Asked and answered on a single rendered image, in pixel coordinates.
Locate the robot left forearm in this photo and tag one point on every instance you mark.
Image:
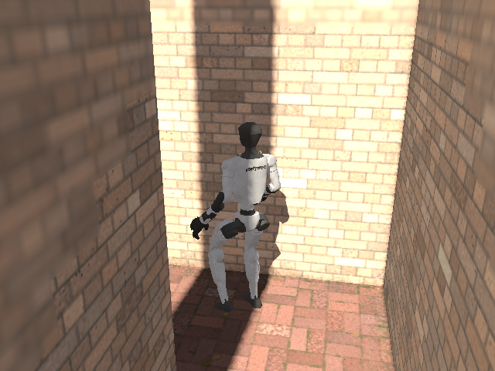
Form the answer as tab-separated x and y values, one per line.
214	209

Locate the robot right thigh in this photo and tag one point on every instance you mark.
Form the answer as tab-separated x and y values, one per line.
252	238

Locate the right robot hand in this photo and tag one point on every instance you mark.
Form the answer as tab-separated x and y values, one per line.
263	199

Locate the robot right upper arm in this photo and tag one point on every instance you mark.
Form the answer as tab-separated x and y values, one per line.
274	184

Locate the robot left upper arm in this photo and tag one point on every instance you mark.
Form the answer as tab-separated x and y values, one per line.
229	166

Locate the robot right forearm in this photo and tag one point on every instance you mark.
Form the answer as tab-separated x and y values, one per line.
268	192

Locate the right robot foot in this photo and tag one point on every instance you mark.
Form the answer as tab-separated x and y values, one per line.
256	302

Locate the left robot hand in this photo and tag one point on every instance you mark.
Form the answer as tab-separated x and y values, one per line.
197	226

